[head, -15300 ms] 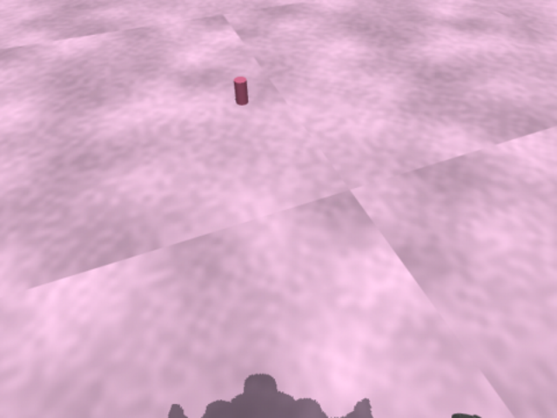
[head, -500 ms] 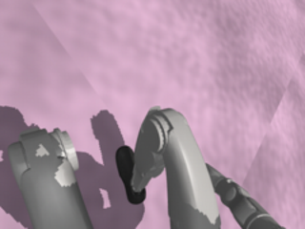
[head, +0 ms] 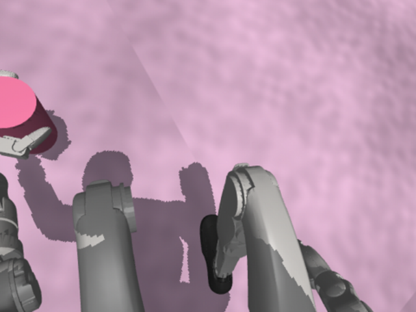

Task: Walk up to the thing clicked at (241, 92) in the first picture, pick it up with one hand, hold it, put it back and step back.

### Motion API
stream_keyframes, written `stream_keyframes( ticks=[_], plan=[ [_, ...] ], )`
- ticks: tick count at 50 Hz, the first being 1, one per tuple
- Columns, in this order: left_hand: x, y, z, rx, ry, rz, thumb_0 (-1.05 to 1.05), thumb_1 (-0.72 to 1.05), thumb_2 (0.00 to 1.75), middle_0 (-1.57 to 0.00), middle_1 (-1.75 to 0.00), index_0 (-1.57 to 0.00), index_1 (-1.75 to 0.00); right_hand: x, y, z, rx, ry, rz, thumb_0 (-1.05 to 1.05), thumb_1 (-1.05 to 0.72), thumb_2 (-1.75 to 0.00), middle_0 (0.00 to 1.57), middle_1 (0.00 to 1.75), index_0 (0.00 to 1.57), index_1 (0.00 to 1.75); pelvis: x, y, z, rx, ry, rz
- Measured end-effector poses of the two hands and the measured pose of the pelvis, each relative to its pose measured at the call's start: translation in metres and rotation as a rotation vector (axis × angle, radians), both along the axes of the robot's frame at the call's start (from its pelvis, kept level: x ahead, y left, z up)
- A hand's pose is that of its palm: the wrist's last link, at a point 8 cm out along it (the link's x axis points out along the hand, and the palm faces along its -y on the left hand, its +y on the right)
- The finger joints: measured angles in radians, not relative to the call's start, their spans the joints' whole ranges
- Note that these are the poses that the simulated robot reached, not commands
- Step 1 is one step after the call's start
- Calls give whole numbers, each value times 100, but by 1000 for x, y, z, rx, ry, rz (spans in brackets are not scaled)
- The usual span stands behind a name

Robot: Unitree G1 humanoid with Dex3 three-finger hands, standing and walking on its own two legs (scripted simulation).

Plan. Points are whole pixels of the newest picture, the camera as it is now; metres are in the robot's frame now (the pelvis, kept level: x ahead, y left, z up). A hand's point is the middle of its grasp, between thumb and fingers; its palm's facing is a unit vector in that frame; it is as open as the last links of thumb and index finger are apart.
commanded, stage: settle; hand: left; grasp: from the side
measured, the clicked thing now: (21, 120) +0.43 +0.30 -0.10
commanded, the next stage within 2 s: lift in 1.02 s
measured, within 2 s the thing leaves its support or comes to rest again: neither
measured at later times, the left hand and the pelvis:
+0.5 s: hand (9, 96) +0.44 +0.28 -0.01, palm faces +0.26 -0.96 -0.05, open 10.9 cm; pelvis +0.01 -0.01 +0.03, yaw +3 degrees
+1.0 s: hand (11, 84) +0.45 +0.27 +0.01, palm faces +0.28 -0.96 -0.05, open 10.9 cm; pelvis +0.01 -0.01 +0.04, yaw +5 degrees
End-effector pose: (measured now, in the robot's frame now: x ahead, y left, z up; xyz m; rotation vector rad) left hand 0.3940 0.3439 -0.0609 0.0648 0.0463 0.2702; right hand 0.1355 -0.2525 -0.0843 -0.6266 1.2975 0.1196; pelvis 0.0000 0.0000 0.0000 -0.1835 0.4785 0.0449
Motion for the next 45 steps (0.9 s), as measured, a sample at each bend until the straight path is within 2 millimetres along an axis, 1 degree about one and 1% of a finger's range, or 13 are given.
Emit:
stream_keyframes(
  ticks=[4, 11, 17, 22, 30, 38, 45],
  plan=[
    [7, -3, 13, -5, -6, 4, -2, -47, 107, -63, -98, -67, -99, 4, -4, -2, 16, -6, -35, 0, -90, -90, 20, 30, 20, 30, 5, -3, 5, 17, 30, 6],
    [17, -11, 25, -18, 9, -18, -2, -47, 107, -63, -98, -67, -99, 13, -13, 2, 19, -38, -73, 0, -90, -90, 20, 30, 20, 30, 10, -5, 13, 36, 63, 7],
    [14, -15, 38, -45, -5, 1, -2, -48, 107, -63, -98, -67, -99, 19, -16, 9, 18, -65, -89, 0, -90, -90, 20, 30, 20, 30, 11, -7, 21, 47, 76, 13],
    [11, -15, 47, -24, 7, 1, -2, -48, 107, -63, -98, -67, -99, 22, -15, 15, 19, -89, -100, 0, -91, -91, 20, 30, 20, 30, 10, -7, 27, 52, 80, 16],
    [8, -13, 61, -25, 5, 11, -2, -49, 108, -63, -98, -68, -99, 17, -11, 19, 37, -88, -111, 0, -91, -91, 20, 30, 20, 30, 7, -6, 36, 60, 85, 25],
    [9, -16, 68, -19, 14, 12, -2, -49, 108, -63, -98, -68, -99, 8, -9, 20, 53, -71, -128, 0, -91, -91, 20, 30, 20, 30, 6, -6, 40, 67, 90, 31],
    [14, -20, 72, -28, 9, 17, -2, -49, 108, -63, -98, -68, -100, 1, -10, 20, 56, -57, -144, 0, -91, -91, 20, 30, 20, 30, 7, -7, 43, 74, 94, 32]
  ],
)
